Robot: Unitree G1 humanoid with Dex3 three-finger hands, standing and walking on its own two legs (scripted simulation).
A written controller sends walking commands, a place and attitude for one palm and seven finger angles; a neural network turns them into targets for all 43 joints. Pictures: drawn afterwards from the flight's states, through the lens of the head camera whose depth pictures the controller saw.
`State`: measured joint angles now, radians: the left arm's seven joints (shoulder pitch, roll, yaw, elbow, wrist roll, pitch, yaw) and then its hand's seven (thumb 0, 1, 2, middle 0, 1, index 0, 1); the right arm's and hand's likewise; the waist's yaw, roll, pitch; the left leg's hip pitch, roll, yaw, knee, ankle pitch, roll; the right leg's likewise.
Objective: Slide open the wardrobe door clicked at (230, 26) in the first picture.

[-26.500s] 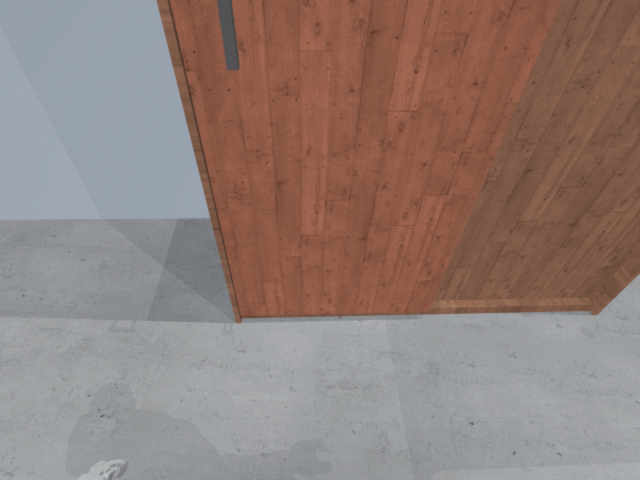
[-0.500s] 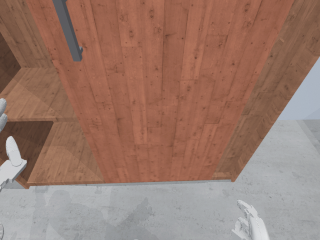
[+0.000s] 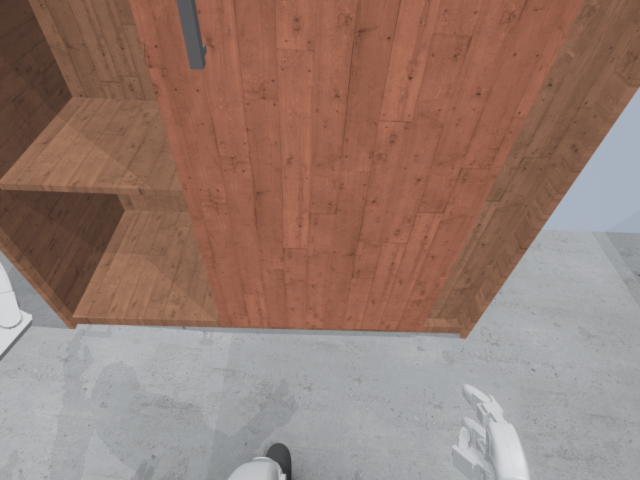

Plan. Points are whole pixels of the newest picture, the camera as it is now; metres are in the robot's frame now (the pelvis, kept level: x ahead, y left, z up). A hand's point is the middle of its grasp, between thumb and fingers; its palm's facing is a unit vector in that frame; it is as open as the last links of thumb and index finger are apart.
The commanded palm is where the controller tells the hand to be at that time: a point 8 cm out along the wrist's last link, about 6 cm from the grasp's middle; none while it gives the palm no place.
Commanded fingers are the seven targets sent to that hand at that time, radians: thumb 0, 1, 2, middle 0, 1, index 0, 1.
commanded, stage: stop stepping back and stand still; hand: left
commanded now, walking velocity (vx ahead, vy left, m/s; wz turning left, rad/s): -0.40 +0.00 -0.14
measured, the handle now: (191, 7) +0.66 +0.26 +0.28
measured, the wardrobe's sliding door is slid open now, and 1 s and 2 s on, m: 0.50 0.50 0.50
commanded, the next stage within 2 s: let the arm hang, fingers relaxed in 0.78 s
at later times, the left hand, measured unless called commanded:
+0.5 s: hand out of the picture +0.10 +0.27 +0.19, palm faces +0.43 -0.81 -0.41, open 7.4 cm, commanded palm +0.05 +0.31 +0.20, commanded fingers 0.00 0.90 0.90 -0.20 -0.30 -0.20 -0.30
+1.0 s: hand out of the picture +0.10 +0.28 +0.02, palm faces +0.18 -0.87 -0.46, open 7.4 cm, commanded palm none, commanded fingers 0.00 0.90 0.90 -0.20 -0.30 -0.20 -0.30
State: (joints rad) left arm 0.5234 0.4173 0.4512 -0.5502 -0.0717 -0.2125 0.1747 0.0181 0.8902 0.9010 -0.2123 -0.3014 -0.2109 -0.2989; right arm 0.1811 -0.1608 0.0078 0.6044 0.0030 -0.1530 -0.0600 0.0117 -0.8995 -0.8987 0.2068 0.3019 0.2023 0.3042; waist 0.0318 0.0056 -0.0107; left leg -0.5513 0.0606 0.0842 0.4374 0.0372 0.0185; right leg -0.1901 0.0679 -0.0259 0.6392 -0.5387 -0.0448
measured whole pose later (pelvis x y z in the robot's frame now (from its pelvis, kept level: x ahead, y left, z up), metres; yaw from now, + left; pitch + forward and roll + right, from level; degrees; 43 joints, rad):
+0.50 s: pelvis -0.11 +0.02 +0.02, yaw -3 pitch +0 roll +0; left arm 0.55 0.39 0.40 -0.48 -0.03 -0.15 0.18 0.02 0.89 0.90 -0.21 -0.30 -0.21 -0.30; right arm 0.28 -0.20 0.01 0.63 0.00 -0.12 -0.09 0.01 -0.90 -0.90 0.21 0.30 0.20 0.30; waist -0.01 -0.03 -0.06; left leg -0.32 0.02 0.06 0.48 -0.24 0.01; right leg -0.20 0.03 -0.05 0.52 -0.40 -0.03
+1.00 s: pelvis -0.13 +0.03 +0.00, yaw -1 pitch -1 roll +2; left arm 0.30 0.33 0.18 0.17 0.02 -0.02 0.04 0.01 0.90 0.90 -0.20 -0.30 -0.20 -0.30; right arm 0.19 -0.28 -0.02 0.76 -0.03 -0.04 0.00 0.01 -0.90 -0.90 0.20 0.30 0.20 0.30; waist -0.02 0.04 -0.05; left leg -0.39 0.03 0.06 0.66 -0.26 -0.01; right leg -0.34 -0.02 -0.03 0.73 -0.38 -0.01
